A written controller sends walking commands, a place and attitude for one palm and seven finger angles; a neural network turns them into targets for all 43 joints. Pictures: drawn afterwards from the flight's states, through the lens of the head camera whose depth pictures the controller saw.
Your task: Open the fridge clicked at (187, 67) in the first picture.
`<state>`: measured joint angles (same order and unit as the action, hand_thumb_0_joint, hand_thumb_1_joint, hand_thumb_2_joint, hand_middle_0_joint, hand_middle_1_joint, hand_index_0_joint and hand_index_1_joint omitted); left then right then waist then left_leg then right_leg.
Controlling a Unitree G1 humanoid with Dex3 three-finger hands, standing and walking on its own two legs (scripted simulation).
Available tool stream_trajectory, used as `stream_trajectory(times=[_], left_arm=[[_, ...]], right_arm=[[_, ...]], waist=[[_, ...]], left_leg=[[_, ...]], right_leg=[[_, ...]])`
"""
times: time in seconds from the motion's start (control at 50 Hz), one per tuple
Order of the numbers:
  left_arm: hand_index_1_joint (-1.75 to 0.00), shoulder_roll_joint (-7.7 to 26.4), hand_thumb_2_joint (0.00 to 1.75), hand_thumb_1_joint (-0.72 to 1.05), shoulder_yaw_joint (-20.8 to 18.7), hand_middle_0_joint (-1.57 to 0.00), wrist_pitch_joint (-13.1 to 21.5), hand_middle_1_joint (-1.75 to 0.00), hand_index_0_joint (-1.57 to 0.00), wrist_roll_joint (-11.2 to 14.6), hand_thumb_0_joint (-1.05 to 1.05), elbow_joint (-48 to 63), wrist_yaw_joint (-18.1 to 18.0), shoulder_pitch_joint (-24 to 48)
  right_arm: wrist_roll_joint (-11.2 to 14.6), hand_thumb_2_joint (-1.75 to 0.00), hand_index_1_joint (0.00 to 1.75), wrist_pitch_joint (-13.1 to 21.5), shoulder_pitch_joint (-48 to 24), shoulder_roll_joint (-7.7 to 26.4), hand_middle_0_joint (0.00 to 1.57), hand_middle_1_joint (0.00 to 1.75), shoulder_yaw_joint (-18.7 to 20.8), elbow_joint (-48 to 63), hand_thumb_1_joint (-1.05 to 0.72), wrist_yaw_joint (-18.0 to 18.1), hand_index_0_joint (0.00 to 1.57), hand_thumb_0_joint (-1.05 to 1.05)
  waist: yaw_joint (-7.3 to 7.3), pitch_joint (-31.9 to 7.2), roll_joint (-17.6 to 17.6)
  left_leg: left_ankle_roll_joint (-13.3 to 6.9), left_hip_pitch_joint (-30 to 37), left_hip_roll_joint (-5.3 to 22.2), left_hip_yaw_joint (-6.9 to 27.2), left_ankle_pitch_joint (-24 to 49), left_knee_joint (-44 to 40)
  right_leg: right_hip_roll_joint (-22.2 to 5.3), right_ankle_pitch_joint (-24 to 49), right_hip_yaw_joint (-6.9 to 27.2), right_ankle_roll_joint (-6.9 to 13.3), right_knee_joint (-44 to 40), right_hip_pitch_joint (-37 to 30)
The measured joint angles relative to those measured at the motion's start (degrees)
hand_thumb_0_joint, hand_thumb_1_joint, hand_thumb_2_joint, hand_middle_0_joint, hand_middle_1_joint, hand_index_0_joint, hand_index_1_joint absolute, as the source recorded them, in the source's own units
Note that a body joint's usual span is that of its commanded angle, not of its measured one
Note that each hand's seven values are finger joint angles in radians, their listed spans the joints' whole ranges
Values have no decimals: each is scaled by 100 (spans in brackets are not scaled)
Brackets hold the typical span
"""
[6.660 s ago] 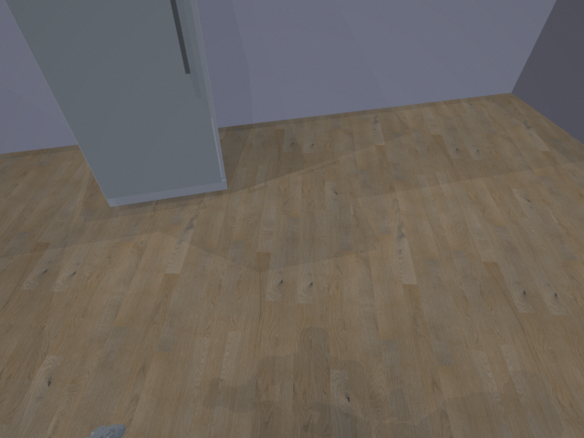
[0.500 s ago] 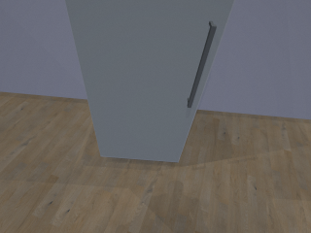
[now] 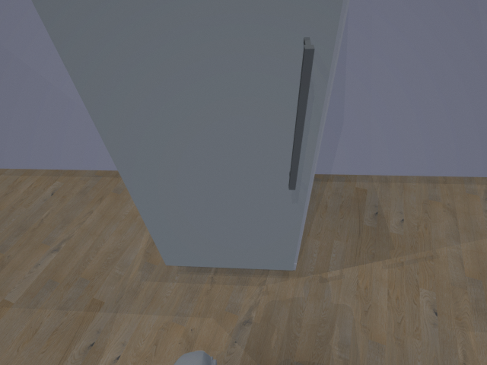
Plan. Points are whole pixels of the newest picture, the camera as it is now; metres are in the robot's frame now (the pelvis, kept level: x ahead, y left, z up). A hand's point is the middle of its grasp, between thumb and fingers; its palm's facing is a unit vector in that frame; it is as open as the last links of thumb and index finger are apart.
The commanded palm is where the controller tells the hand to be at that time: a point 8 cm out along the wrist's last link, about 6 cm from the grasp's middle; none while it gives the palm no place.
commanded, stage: take the last steps up to it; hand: right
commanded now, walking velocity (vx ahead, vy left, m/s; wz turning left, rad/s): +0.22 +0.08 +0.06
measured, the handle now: (298, 126) +0.58 -0.09 +0.08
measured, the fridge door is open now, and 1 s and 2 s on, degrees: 0 0 0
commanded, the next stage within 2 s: come to a stop and stand still in 0.14 s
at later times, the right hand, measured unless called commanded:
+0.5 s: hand (319, 331) +0.23 -0.13 -0.17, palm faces +0.00 +0.97 -0.22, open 7.2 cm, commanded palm none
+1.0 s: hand out of the picture +0.13 -0.20 -0.18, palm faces -0.01 +0.98 -0.19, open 7.4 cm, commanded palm none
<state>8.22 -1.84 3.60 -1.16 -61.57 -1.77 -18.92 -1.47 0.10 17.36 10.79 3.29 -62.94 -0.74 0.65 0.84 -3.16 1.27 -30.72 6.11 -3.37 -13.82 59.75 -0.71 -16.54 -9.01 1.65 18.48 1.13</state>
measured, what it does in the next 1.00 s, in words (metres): walks ahead: left foot, then right foot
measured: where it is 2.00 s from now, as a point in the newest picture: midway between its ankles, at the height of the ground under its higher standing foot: outside the picture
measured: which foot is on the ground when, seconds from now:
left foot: up 0.00-0.20, down 0.22-0.66, up 0.68-1.00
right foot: down 0.00-0.22, up 0.24-0.64, down 0.66-1.00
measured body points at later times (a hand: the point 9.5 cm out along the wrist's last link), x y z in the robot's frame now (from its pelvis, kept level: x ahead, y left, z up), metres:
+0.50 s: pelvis +0.14 +0.05 -0.01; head +0.17 +0.06 +0.43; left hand +0.16 +0.27 -0.18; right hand +0.23 -0.18 -0.16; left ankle +0.20 +0.15 -0.74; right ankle +0.14 -0.08 -0.70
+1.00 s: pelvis +0.11 +0.00 +0.00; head +0.14 -0.04 +0.45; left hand +0.15 +0.24 -0.13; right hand +0.13 -0.25 -0.17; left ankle +0.03 +0.16 -0.67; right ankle +0.14 -0.09 -0.74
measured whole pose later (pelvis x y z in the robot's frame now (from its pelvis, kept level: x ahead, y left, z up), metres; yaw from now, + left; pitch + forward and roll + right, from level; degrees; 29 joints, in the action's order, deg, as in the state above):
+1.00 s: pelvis +0.11 +0.00 +0.00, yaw +3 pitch +0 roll +3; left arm 8.1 -1.6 0.2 -1.4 -58.4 -2.9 -12.3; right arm -0.9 -4.2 15.4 13.3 3.7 -62.2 0.9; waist -0.3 2.0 -2.3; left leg 4.1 -18.2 1.6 1.5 -24.4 53.7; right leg -2.1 -10.2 -5.3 2.9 22.5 12.6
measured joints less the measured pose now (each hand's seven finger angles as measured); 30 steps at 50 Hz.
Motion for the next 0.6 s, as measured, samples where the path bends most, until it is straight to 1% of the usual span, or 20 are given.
stream_trajectory(times=[0.04, 0.08, 0.14, 0.18, 0.2, 0.22, 0.24, 0.28, 0.3, 0.32, 0.34, 0.4, 0.48, 0.54, 0.6], left_arm=[[-29, -44, 90, 94, 21, -20, -20, -30, -20, -10, -1, -118, 1, -204], [-29, -83, 90, 93, 28, -20, -44, -30, -20, -34, -1, -218, 6, -377], [-29, -109, 90, 92, 25, -20, -95, -30, -20, -70, 0, -336, 18, -563], [-29, -109, 90, 92, 18, -20, -136, -30, -20, -73, 0, -411, 28, -668], [-29, -114, 90, 91, 16, -20, -158, -30, -20, -62, 0, -452, 38, -733], [-29, -135, 90, 91, 12, -20, -181, -30, -20, -37, 0, -498, 57, -800], [-29, -130, 90, 91, 9, -20, -225, -30, -20, 0, 0, -545, 77, -767], [-29, -88, 90, 91, -5, -20, -321, -30, -20, 63, 1, -535, 76, -605], [-29, -66, 90, 91, -16, -20, -345, -30, -20, 77, 1, -506, 65, -510], [-29, -41, 90, 91, -19, -20, -367, -30, -20, 80, 1, -461, 53, -403], [-29, -16, 90, 91, -20, -20, -390, -30, -20, 79, 1, -398, 36, -285], [-29, 37, 90, 91, -39, -20, -461, -30, -20, 97, 1, -155, 9, 76], [-29, 68, 90, 91, -84, -20, -574, -30, -20, 73, 0, 115, 40, 540], [-29, 173, 90, 93, -143, -20, -645, -30, -20, 41, 1, 257, 26, 830], [-29, 234, 90, 93, -167, -20, -624, -30, -20, 55, 1, 397, 51, 1015]], right_arm=[[12, -90, 30, -7, -287, 48, 20, 30, 14, 133, -91, 0, 19, 0], [30, -90, 30, -15, -560, 75, 20, 30, 10, 246, -91, -5, 19, 0], [58, -90, 30, -2, -914, 87, 20, 30, -9, 385, -91, -10, 19, 0], [65, -90, 30, 51, -1086, 88, 20, 30, -30, 470, -91, -9, 19, 0], [60, -90, 30, 112, -1135, 96, 20, 30, -40, 511, -91, -11, 19, 0], [47, -90, 30, 201, -1162, 117, 20, 30, -45, 545, -91, -8, 19, 0], [39, -90, 30, 292, -1205, 97, 20, 30, -30, 554, -91, 15, 19, 0], [81, -90, 30, 367, -1239, 18, 20, 30, -61, 554, -91, 66, 19, 0], [90, -90, 30, 356, -1229, -30, 20, 30, -90, 538, -91, 92, 19, 0], [93, -90, 30, 327, -1205, -79, 20, 30, -123, 517, -91, 123, 19, 0], [90, -90, 30, 288, -1175, -131, 20, 30, -156, 490, -91, 155, 19, 0], [74, -90, 30, 148, -1091, -267, 20, 30, -191, 439, -91, 248, 20, -1], [49, -90, 30, 23, -1070, -249, 21, 30, -145, 519, -93, 283, 20, -1], [20, -90, 30, -61, -1033, -223, 21, 30, -117, 575, -93, 284, 20, -1], [-3, -90, 30, -120, -964, -146, 21, 30, -78, 608, -92, 288, 20, -1]], waist=[[-49, 45, 12], [-129, 116, 58], [-283, 268, 173], [-383, 365, 284], [-403, 395, 326], [-399, 403, 321], [-372, 457, 371], [-387, 571, 479], [-377, 589, 508], [-360, 586, 525], [-347, 570, 536], [-321, 487, 544], [-160, 451, 517], [-54, 471, 469], [16, 474, 364]], left_leg=[[14, -138, 22, -33, 150, -241], [-3, -155, 24, -106, 230, -712], [-96, 8, -49, -227, 201, -1584], [-195, 255, -173, -324, 187, -2132], [-240, 451, -248, -377, 326, -2432], [-321, 622, -277, -401, 672, -2644], [-395, 589, -330, -423, 685, -2451], [-486, 684, -412, -495, 299, -2222], [-501, 792, -440, -515, 186, -2278], [-500, 902, -462, -521, 155, -2391], [-449, 1005, -474, -521, 200, -2538], [-459, 1174, -478, -520, 312, -2868], [-429, 1200, -445, -498, 325, -2961], [-366, 1170, -383, -462, 323, -2930], [-273, 1099, -313, -432, 319, -2855]], right_leg=[[-8, -74, -12, -44, -92, -171], [-37, -191, -28, -102, -115, -320], [-120, -458, -78, -220, -10, -508], [-236, -746, -93, -327, 258, -566], [-309, -944, -91, -375, 538, -541], [-369, -1151, -75, -390, 1043, -402], [-452, -1284, 39, -340, 1884, -98], [-422, -1452, 478, -231, 3660, 659], [-384, -1418, 583, -214, 4249, 996], [-356, -1338, 631, -216, 4595, 1293], [-343, -1248, 648, -227, 4703, 1542], [-321, -1074, 658, -281, 4182, 2033], [-242, -926, 685, -370, 3646, 2346], [-147, -932, 686, -423, 3447, 2371], [-93, -816, 662, -435, 2953, 2149]])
